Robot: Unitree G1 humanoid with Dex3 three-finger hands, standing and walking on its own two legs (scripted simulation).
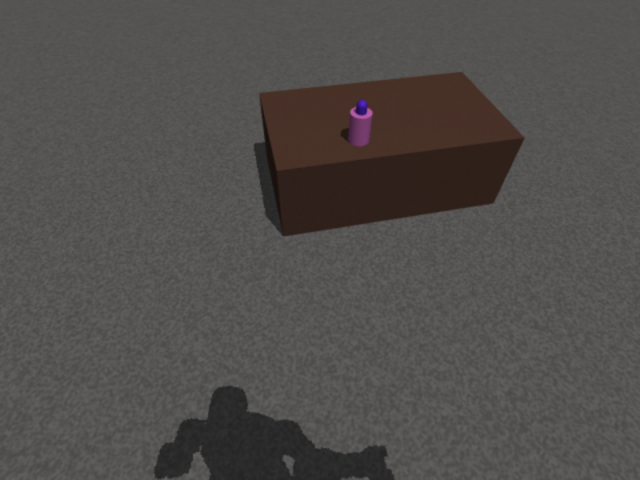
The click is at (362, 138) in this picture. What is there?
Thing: necked bottle
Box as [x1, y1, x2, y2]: [348, 100, 372, 145]
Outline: 364,100 358,101 357,105 350,110 348,140 350,143 354,145 364,145 368,142 372,112 370,109 366,107 367,105
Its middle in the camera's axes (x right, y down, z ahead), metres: +0.15 -0.44 +1.46
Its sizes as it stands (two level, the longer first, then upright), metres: 0.083 0.083 0.167
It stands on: a support 0.36 m high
